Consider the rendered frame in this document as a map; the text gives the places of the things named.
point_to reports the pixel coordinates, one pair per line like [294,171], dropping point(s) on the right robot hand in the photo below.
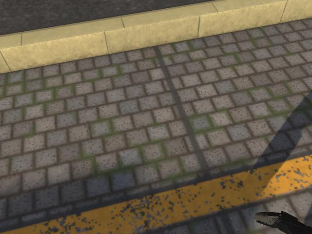
[285,222]

